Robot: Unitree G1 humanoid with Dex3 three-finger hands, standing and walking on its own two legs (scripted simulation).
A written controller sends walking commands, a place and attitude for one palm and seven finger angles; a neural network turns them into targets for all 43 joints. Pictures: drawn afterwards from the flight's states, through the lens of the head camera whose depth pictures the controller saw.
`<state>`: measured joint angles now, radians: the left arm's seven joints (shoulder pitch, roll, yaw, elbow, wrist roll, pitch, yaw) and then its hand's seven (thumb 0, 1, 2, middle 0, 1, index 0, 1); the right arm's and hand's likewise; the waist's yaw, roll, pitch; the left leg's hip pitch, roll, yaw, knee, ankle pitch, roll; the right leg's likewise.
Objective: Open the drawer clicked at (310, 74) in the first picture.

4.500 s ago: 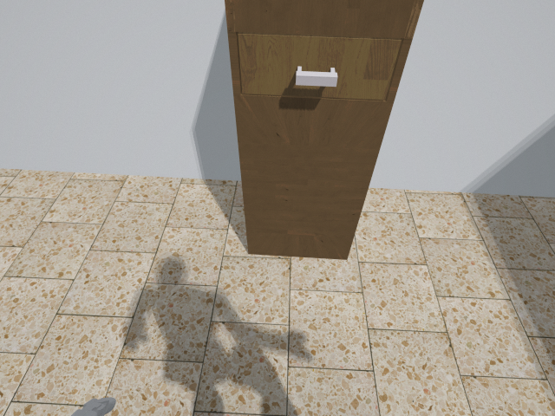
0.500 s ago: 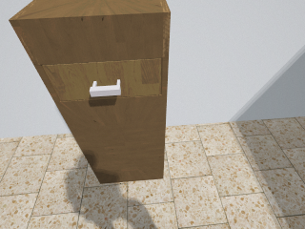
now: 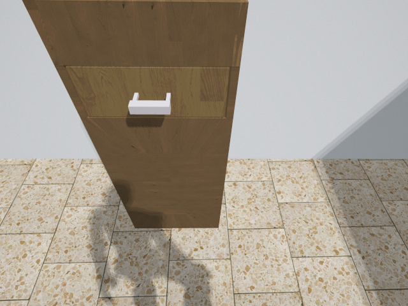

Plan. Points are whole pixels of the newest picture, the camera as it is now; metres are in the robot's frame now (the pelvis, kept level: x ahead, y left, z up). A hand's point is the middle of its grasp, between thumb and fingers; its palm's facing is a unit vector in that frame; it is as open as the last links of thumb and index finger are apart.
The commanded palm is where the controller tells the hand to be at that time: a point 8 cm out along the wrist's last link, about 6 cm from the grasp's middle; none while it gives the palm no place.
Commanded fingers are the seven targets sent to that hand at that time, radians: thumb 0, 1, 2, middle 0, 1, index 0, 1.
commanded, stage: look again from close up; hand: left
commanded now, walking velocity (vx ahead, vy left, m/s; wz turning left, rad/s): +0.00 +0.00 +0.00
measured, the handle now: (151, 101) +0.56 +0.18 +0.08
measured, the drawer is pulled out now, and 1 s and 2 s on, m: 0.00 0.00 0.00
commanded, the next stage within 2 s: raise the hand with hooked fingers in 0.44 s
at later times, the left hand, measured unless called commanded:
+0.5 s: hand out of the picture +0.01 +0.22 -0.17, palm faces -0.01 -0.98 -0.22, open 7.4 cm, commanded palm none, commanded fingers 0.00 0.90 0.90 -0.20 -0.30 -0.20 -0.30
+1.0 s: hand out of the picture +0.12 +0.24 -0.06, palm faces -0.17 -0.14 -0.98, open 8.8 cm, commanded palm +0.14 +0.25 +0.03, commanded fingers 0.00 0.34 0.66 -0.24 -0.66 -0.24 -0.66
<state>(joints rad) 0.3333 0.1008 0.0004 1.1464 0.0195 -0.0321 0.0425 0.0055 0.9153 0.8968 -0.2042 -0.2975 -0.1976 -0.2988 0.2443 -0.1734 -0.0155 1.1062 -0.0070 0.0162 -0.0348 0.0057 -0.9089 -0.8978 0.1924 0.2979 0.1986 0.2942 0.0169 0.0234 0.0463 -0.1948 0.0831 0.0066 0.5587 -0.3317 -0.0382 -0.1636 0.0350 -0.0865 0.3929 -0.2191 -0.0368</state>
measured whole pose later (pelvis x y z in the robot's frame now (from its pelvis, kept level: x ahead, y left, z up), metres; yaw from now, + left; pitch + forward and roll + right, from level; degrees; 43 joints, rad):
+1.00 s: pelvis -0.01 -0.01 -0.03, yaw -2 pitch +8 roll +2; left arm 0.57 0.36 -0.02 -0.02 1.07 -0.07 0.39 0.00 0.56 0.75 -0.24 -0.52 -0.23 -0.52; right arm 0.02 -0.29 -0.07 0.51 -0.07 0.02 0.06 0.01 -0.91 -0.90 0.19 0.30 0.20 0.29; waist 0.13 -0.03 -0.07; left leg -0.46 0.03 0.08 0.68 -0.37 -0.02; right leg -0.55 -0.01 -0.02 0.76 -0.35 -0.05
